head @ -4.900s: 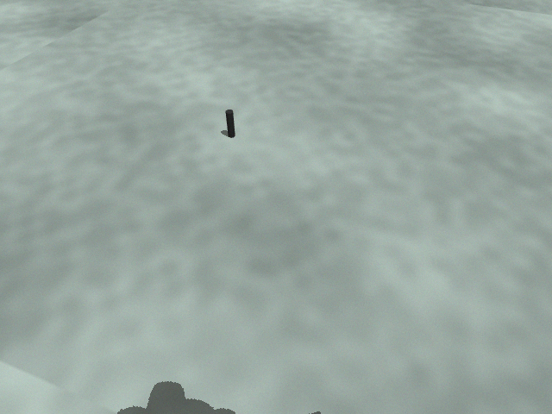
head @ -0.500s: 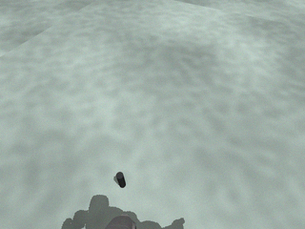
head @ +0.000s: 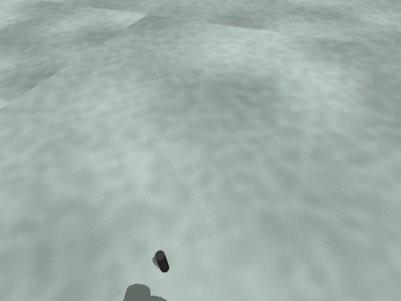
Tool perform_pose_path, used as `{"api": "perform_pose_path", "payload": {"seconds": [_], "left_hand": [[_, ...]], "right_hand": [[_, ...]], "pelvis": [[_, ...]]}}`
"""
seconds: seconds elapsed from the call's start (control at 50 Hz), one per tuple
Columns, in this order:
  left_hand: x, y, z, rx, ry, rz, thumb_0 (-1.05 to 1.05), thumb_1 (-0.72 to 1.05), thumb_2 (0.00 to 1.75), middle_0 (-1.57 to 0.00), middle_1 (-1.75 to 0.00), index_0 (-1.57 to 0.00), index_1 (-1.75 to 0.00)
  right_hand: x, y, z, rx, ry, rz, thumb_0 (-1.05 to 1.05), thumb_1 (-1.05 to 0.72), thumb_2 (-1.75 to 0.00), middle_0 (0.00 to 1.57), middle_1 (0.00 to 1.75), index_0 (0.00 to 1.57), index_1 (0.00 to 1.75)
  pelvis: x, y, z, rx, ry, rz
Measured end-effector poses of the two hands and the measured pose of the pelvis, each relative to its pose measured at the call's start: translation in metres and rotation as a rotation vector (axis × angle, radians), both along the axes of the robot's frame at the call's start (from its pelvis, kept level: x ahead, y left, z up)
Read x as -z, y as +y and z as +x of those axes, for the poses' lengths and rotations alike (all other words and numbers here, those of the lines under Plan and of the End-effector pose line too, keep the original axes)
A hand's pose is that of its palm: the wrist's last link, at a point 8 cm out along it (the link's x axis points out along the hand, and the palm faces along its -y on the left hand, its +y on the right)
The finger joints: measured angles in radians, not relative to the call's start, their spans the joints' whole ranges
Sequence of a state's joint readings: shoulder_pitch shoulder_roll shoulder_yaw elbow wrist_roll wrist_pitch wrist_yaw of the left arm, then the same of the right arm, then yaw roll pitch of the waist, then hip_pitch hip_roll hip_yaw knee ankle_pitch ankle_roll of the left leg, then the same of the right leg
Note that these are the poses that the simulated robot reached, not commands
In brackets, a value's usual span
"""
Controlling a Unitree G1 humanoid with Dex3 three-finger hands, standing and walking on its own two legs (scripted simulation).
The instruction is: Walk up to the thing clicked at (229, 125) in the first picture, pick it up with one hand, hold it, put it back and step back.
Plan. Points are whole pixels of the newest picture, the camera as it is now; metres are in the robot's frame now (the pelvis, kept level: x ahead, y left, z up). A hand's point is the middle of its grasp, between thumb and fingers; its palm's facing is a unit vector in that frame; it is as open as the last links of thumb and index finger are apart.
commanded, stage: walk up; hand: left
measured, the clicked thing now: (162, 261) +0.41 +0.21 -0.68
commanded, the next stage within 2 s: stand in 1.46 s
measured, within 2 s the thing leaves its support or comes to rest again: neither
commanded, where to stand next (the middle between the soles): +0.07 +0.00 m, yaw +0 degrees
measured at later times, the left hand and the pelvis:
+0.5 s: hand out of the picture +0.14 +0.27 -0.14, palm faces -0.01 -0.94 -0.33, open 7.4 cm; pelvis +0.04 +0.01 +0.01, yaw +0 degrees
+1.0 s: hand out of the picture +0.13 +0.28 -0.15, palm faces +0.02 -0.94 -0.35, open 7.4 cm; pelvis +0.05 +0.01 +0.01, yaw +1 degrees
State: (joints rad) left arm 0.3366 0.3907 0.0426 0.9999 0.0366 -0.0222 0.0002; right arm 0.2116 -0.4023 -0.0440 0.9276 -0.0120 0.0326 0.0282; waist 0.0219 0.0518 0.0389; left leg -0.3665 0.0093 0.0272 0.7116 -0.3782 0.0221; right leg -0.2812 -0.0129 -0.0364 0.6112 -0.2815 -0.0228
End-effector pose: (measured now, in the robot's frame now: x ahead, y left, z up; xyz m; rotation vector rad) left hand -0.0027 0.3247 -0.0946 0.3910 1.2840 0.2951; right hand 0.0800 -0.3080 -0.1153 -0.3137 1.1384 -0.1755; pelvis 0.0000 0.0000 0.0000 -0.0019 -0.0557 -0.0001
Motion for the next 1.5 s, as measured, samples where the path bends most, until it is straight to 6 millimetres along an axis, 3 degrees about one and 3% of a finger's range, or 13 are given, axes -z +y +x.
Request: {"api": "perform_pose_path", "payload": {"seconds": [0.12, 0.28, 0.42, 0.54, 0.7, 0.92, 1.32, 1.5], "left_hand": [[-0.006, -0.014, 0.019, 0.001, -0.014, -0.033, 0.0, 0.9, 0.9, -0.2, -0.3, -0.2, -0.3], [0.01, -0.013, 0.077, 0.024, -0.094, -0.102, 0.0, 0.9, 0.9, -0.2, -0.3, -0.2, -0.3], [0.013, -0.015, 0.122, 0.063, -0.155, -0.125, 0.0, 0.9, 0.9, -0.2, -0.3, -0.2, -0.3], [0.011, -0.013, 0.14, 0.072, -0.164, -0.117, 0.0, 0.9, 0.9, -0.2, -0.3, -0.2, -0.3], [0.009, -0.006, 0.136, 0.052, -0.127, -0.095, 0.0, 0.9, 0.9, -0.2, -0.3, -0.2, -0.3], [0.013, 0.0, 0.122, 0.01, -0.081, -0.093, 0.0, 0.9, 0.9, -0.2, -0.3, -0.2, -0.3], [0.013, -0.006, 0.123, 0.001, -0.11, -0.109, 0.0, 0.9, 0.9, -0.2, -0.3, -0.2, -0.3], [0.007, -0.013, 0.114, 0.001, -0.091, -0.099, 0.0, 0.9, 0.9, -0.2, -0.3, -0.2, -0.3]], "right_hand": [[0.006, 0.011, -0.003, -0.015, 0.07, 0.037, 0.01, -0.9, -0.89, 0.2, 0.3, 0.21, 0.3], [-0.004, 0.022, -0.001, 0.002, 0.081, -0.002, 0.01, -0.9, -0.89, 0.2, 0.3, 0.21, 0.3], [-0.019, 0.013, 0.02, 0.021, 0.034, -0.046, 0.01, -0.9, -0.89, 0.2, 0.3, 0.21, 0.3], [-0.022, 0.008, 0.04, 0.02, 0.001, -0.064, 0.01, -0.9, -0.89, 0.2, 0.3, 0.21, 0.3], [-0.016, 0.011, 0.053, 0.006, 0.013, -0.05, 0.01, -0.9, -0.89, 0.2, 0.3, 0.21, 0.3], [-0.01, 0.021, 0.055, -0.006, 0.051, -0.033, 0.01, -0.9, -0.89, 0.2, 0.3, 0.21, 0.3], [-0.017, 0.017, 0.059, -0.015, 0.027, -0.047, 0.01, -0.9, -0.89, 0.2, 0.3, 0.21, 0.3], [-0.013, 0.014, 0.057, -0.005, 0.033, -0.029, 0.01, -0.9, -0.89, 0.2, 0.3, 0.21, 0.3]], "pelvis": [[-0.009, 0.002, 0.009, -0.004, 0.021, 0.006], [-0.008, 0.011, 0.022, -0.01, 0.02, 0.021], [-0.009, 0.011, 0.038, -0.006, 0.018, 0.002], [-0.008, 0.012, 0.043, -0.005, 0.015, 0.0], [-0.008, 0.012, 0.048, -0.011, 0.013, -0.003], [-0.008, 0.014, 0.052, -0.02, 0.008, -0.001], [-0.009, 0.011, 0.048, -0.025, -0.005, 0.002], [-0.012, 0.007, 0.045, -0.03, -0.008, 0.0]]}}
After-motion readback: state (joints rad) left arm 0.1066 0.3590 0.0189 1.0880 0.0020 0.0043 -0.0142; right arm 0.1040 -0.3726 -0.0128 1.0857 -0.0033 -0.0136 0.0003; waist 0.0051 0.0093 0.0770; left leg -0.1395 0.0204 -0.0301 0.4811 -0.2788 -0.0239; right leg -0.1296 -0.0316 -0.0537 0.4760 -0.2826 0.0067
